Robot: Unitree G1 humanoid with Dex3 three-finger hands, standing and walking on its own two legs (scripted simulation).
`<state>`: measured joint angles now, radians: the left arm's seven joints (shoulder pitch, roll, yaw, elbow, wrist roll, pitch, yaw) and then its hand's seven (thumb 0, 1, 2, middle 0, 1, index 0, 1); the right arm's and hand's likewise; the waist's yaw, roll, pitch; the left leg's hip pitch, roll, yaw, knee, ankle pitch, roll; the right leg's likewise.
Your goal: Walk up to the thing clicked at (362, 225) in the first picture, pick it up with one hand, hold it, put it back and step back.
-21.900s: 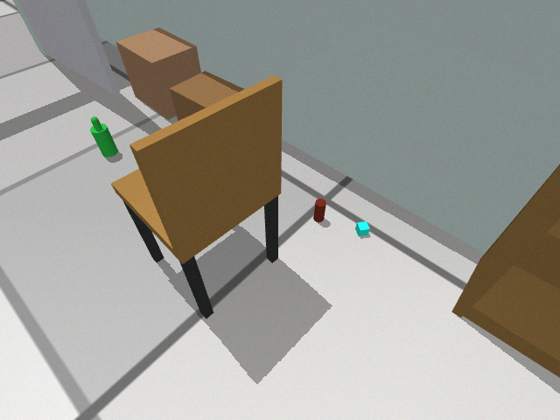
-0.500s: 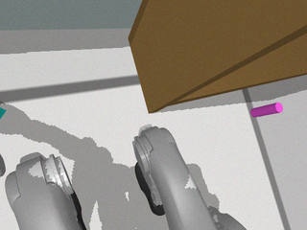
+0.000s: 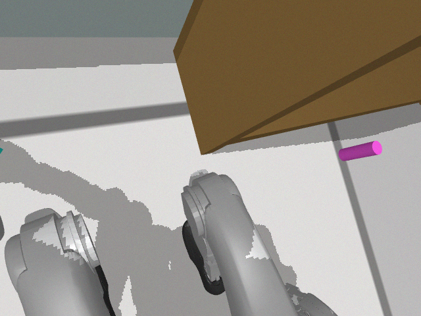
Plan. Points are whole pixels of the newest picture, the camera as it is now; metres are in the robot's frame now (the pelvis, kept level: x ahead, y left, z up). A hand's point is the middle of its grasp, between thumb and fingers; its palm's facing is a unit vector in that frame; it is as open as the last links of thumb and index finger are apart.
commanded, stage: rise first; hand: left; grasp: from above
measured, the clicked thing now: out of the picture +0.46 +0.34 -0.30
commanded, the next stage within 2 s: approach in 0.50 s
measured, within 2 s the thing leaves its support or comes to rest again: neither
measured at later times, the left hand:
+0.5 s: hand out of the picture +0.43 +0.35 -0.21, palm faces -0.19 -0.37 -0.91, open 13.6 cm
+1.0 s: hand out of the picture +0.48 +0.31 -0.20, palm faces -0.20 -0.36 -0.91, open 13.7 cm
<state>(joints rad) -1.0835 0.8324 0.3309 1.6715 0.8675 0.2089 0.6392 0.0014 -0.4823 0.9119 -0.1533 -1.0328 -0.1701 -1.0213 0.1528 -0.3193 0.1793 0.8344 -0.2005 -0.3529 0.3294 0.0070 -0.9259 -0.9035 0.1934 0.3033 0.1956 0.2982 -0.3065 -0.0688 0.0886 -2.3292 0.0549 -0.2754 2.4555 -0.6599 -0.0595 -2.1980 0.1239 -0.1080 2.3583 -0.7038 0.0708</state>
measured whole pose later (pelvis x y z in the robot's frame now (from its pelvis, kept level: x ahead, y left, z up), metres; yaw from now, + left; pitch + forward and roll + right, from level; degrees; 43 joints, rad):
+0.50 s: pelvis +0.00 +0.00 +0.00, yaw +0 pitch +29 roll -11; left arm -1.09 0.85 0.33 1.68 0.88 0.18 0.64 0.00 -0.46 0.89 -0.17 -1.03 -0.19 -1.01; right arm 0.16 -0.32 0.19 0.83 -0.21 -0.36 0.33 0.01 -0.92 -0.90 0.19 0.30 0.20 0.30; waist -0.31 -0.08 0.11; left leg -2.33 0.05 -0.28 2.46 -0.66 -0.06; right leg -2.20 0.12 -0.11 2.36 -0.70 0.07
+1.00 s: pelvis +0.00 +0.00 +0.00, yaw +0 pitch +30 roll -11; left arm -1.26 0.84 0.23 1.76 0.89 0.24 0.66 0.00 -0.49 0.92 -0.17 -1.01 -0.18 -1.01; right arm 0.15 -0.34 0.21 0.82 -0.21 -0.35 0.31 0.01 -0.92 -0.90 0.19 0.30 0.20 0.30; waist -0.38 -0.09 0.11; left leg -2.34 0.05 -0.28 2.45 -0.65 -0.06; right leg -2.21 0.12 -0.11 2.35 -0.69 0.07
